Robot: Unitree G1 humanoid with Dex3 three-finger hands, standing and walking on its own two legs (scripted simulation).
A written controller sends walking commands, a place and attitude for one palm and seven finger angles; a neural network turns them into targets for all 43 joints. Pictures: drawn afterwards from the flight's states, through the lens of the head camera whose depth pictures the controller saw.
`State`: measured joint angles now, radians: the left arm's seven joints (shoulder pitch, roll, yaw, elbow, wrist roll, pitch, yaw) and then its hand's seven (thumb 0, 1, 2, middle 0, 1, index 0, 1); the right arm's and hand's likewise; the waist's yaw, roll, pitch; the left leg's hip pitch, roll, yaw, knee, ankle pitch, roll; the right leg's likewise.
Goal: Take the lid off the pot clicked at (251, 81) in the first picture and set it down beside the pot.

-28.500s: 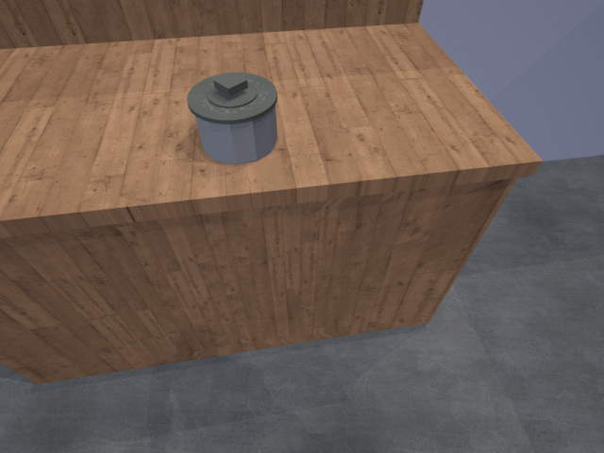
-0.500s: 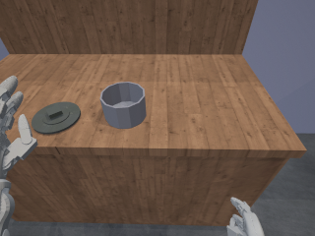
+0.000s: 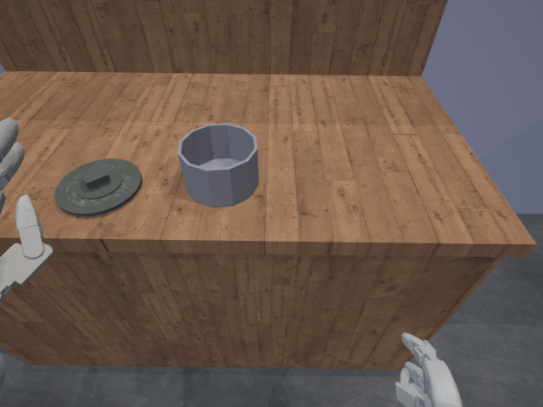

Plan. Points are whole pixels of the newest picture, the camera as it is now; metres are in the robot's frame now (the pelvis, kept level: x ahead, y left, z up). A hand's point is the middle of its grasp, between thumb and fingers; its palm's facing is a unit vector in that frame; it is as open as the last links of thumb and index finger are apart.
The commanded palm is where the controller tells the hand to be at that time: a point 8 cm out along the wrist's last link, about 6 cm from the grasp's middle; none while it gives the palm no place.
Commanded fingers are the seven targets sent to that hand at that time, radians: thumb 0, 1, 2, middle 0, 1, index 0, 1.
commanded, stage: step back with the hand held close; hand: left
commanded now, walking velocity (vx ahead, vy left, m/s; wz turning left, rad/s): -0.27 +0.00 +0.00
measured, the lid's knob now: (95, 176) +0.49 +0.41 +0.04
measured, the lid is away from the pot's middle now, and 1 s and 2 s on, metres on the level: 0.25 0.25 0.25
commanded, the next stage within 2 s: stop stepping back and stand still in 1.12 s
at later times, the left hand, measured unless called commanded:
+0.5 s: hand out of the picture +0.13 +0.26 +0.23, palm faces +0.43 -0.78 -0.45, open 7.4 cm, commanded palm +0.08 +0.31 +0.23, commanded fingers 0.00 0.90 0.90 -0.20 -0.30 -0.20 -0.30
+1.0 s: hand out of the picture +0.06 +0.28 +0.24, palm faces +0.35 -0.85 -0.39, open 7.4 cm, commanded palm +0.02 +0.34 +0.23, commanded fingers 0.00 0.90 0.90 -0.20 -0.30 -0.20 -0.30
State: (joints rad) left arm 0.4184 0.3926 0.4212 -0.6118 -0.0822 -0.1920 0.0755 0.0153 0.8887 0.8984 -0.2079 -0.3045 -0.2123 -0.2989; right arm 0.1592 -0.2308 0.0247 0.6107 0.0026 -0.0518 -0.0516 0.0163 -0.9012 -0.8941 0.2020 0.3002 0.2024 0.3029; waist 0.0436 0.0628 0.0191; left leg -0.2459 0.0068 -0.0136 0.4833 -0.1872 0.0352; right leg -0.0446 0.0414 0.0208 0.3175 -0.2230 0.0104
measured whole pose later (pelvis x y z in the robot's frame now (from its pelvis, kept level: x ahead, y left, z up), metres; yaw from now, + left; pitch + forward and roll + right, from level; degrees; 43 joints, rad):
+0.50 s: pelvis -0.06 +0.03 -0.01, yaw -1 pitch -1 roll -3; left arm 0.51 0.45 0.49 -0.70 -0.08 -0.25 0.13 0.01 0.89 0.90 -0.21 -0.31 -0.22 -0.30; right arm 0.23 -0.21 0.00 0.56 0.02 -0.05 -0.06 0.02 -0.90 -0.89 0.20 0.30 0.20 0.30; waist 0.01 0.05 0.03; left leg -0.43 -0.01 0.02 0.60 -0.24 0.05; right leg -0.26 0.00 -0.01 0.50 -0.23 0.03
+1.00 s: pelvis -0.13 +0.07 -0.01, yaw -5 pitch +1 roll -4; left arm 0.46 0.47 0.45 -0.75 -0.08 -0.28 0.12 0.01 0.88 0.90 -0.21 -0.31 -0.22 -0.30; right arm 0.20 -0.18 0.00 0.66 0.00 -0.06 -0.06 0.02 -0.90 -0.89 0.20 0.30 0.20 0.30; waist 0.03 0.01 -0.05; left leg -0.54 -0.02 0.02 0.82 -0.34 -0.01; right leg -0.12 0.01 0.00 0.47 -0.35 0.05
